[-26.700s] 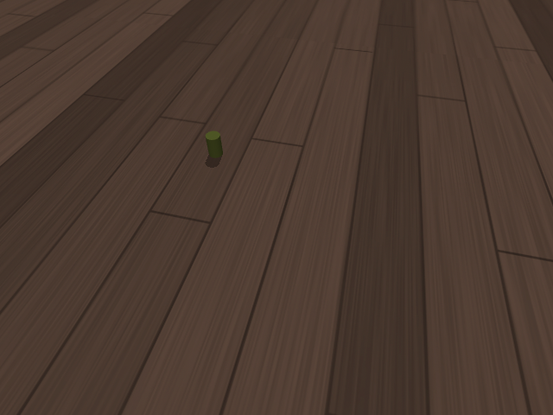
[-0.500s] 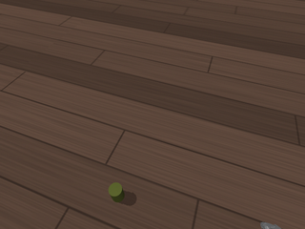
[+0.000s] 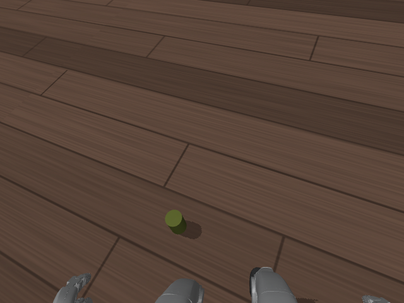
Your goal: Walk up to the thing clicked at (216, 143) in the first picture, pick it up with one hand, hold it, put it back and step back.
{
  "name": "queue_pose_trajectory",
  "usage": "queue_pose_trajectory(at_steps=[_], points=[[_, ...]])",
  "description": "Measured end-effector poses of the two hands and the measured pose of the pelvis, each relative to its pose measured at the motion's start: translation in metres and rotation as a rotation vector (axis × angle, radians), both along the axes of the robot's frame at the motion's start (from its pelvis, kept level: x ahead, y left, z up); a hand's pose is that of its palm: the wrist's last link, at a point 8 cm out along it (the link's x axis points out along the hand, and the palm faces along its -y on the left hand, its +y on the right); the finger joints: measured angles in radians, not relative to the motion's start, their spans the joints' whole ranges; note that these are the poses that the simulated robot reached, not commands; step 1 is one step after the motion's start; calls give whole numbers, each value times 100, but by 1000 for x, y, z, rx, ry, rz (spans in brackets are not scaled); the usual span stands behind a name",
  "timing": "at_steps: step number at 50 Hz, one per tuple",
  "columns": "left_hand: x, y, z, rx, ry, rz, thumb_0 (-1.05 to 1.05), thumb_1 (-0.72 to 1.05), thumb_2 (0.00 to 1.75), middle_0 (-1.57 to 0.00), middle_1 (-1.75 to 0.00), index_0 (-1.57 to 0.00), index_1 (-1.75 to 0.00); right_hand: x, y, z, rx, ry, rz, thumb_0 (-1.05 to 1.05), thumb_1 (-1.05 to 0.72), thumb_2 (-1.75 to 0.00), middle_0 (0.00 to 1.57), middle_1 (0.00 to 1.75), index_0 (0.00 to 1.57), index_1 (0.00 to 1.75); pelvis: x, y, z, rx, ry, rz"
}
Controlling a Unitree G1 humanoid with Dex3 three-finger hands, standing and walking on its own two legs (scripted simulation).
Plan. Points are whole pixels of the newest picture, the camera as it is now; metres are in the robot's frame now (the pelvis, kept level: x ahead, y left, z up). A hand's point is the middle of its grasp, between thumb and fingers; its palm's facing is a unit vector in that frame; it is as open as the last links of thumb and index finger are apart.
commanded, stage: walk up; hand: left
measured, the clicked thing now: (176, 222) +0.48 +0.23 -0.69
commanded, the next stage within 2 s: none
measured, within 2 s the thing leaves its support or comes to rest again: neither
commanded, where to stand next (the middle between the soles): +0.09 +0.02 m, yaw -3 degrees
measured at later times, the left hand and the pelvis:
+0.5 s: hand out of the picture +0.03 +0.28 -0.12, palm faces -0.10 -0.92 -0.39, open 7.3 cm; pelvis +0.00 +0.00 +0.02, yaw -3 degrees
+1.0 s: hand (98, 291) +0.16 +0.28 -0.15, palm faces -0.06 -0.93 -0.37, open 7.3 cm; pelvis +0.04 +0.02 +0.00, yaw -3 degrees
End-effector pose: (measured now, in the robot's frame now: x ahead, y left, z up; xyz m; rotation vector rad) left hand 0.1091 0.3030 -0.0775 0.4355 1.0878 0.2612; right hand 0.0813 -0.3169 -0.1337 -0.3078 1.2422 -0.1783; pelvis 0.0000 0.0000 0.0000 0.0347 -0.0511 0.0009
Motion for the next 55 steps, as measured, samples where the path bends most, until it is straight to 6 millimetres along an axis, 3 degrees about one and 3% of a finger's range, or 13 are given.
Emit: queue_pose_trajectory(at_steps=[6,10,14,18,21,27,32,37,41,45,49,52,55], points=[[-20,26,-9,-37,-74,24,1,90,89,-21,-30,-21,-30,-54,8,16,-53,51,2,0,-91,-90,20,30,21,30,-16,13,-4,4,-22,32],[-47,36,-13,-74,-12,62,1,91,89,-21,-30,-21,-30,-93,15,38,-81,52,-48,0,-91,-90,20,30,21,30,-18,21,9,-33,-30,26],[-71,41,-14,-106,37,83,1,91,90,-20,-30,-21,-30,-106,19,57,-101,75,-41,1,-91,-90,20,30,21,30,-21,20,22,-46,-14,24],[-96,38,-16,-116,151,58,1,91,90,-20,-30,-21,-30,-97,13,65,-97,20,-49,1,-90,-90,20,30,21,31,-21,18,25,-38,5,-11],[-99,32,-13,-105,216,25,1,91,90,-20,-30,-21,-30,-88,4,64,-91,-16,-56,1,-90,-90,20,30,21,31,-15,13,24,-29,16,-29],[-62,13,-4,-60,136,-18,1,91,90,-20,-30,-21,-30,-68,-18,40,-65,1,-53,0,-90,-90,20,30,21,30,3,-4,14,-56,-1,-38],[-41,2,14,-52,62,-15,1,91,89,-21,-30,-21,-30,-26,-10,39,-8,-47,-35,1,-91,-90,20,30,20,30,23,-11,23,-25,-15,-58],[-25,3,22,-31,65,-32,1,91,89,-21,-30,-21,-30,16,0,41,18,-126,-24,1,-91,-90,20,30,21,30,39,-6,26,-29,-24,-67],[-6,10,12,-34,72,-30,1,91,90,-21,-30,-21,-30,36,12,37,15,-122,-29,0,-91,-90,20,30,20,30,47,2,22,-39,-26,-64],[20,20,-15,-64,65,-29,1,90,90,-21,-30,-21,-30,46,26,30,-19,-99,-26,0,-91,-90,20,30,21,30,54,14,6,-47,-17,-57],[42,22,-36,-96,53,-25,1,91,90,-20,-30,-21,-30,45,38,32,-43,-79,-18,0,-91,-90,20,30,21,30,43,23,2,-30,-22,-63],[44,18,-40,-114,63,-53,1,91,90,-20,-30,-21,-30,39,40,39,-60,-91,-29,0,-91,-90,20,30,21,30,30,26,5,-50,-13,-65],[34,19,-42,-119,84,-72,0,91,89,-20,-30,-21,-30,33,38,43,-75,-116,-35,0,-91,-90,20,30,21,31,20,28,4,-47,5,-81]])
